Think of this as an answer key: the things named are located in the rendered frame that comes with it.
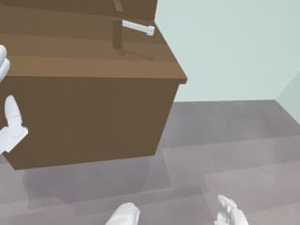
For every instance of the tap lever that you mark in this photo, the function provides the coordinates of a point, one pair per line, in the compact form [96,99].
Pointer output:
[148,30]

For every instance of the robot left thigh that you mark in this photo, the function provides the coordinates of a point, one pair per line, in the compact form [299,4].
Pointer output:
[125,214]

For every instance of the counter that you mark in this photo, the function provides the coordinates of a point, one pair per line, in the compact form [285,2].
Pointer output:
[88,88]

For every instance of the robot right hand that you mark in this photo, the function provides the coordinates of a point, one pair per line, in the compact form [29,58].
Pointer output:
[236,217]

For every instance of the robot left hand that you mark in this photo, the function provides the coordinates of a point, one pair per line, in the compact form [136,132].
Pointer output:
[10,136]

